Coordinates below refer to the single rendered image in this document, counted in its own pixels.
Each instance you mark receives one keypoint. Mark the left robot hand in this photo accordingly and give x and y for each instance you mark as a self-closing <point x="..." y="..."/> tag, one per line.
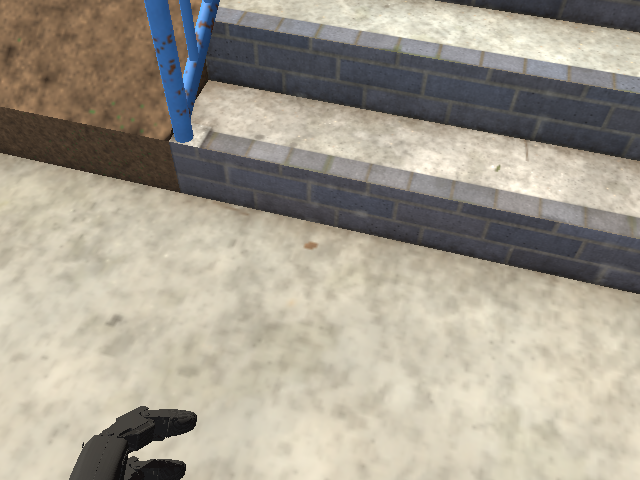
<point x="105" y="456"/>

